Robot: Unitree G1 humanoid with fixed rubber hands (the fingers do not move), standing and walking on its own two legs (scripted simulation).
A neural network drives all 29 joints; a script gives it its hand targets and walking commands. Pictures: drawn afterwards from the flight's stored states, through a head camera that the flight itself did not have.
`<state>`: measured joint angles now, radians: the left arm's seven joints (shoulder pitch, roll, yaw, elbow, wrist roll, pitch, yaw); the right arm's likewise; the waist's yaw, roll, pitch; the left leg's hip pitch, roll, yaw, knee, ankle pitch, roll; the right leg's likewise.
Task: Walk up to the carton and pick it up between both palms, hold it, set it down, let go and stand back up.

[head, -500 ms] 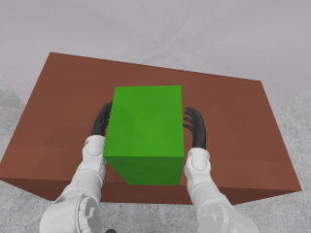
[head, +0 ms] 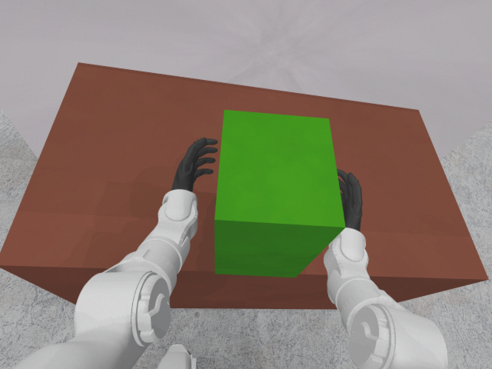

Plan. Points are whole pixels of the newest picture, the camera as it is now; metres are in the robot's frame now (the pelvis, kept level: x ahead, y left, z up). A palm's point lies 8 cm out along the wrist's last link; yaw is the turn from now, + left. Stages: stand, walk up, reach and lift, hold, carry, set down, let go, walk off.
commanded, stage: set down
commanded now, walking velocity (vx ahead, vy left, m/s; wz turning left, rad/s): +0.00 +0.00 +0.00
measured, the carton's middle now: (265, 205) +0.41 -0.03 -0.04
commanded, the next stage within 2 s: none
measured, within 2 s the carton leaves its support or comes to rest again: rests again in 0.32 s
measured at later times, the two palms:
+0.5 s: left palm (178, 218) +0.36 +0.12 -0.03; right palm (349, 227) +0.36 -0.17 +0.01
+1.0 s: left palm (166, 261) +0.30 +0.13 -0.05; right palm (351, 272) +0.29 -0.18 -0.03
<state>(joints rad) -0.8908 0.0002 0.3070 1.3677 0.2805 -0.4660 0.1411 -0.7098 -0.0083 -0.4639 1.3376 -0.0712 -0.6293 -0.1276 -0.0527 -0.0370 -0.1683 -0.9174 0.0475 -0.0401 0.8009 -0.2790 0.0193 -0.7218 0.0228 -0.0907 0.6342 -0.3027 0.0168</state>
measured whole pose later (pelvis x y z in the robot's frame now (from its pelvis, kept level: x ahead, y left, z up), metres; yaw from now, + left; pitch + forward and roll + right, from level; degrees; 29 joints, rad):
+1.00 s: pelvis -0.02 -0.02 +0.00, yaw +1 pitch +20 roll -5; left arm -0.42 0.02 0.23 1.14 0.17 -0.62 0.06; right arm -0.54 0.02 -0.20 1.42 0.05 -0.72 -0.15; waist -0.05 -0.02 -0.20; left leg -0.88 0.05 -0.04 0.74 -0.21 0.00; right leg -0.72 0.02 -0.09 0.65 -0.28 0.01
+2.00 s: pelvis -0.02 -0.04 +0.02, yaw +2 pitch +3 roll -1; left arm 0.10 0.20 0.02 0.61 -0.03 -0.29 0.01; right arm -0.01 0.04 -0.07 0.88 0.09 -0.52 -0.10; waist -0.05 -0.10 -0.01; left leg -0.44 0.00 -0.03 0.60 -0.21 0.00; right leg -0.34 -0.01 -0.06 0.61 -0.32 0.00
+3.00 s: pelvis -0.01 -0.07 +0.03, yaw +2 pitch +1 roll +2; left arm 0.10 0.21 0.02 0.61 -0.04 -0.03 -0.06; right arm 0.03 -0.05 0.01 0.80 0.05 -0.30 -0.11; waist -0.05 -0.10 0.00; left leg -0.33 0.00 -0.03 0.46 -0.15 -0.04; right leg -0.29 -0.01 -0.06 0.59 -0.32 -0.04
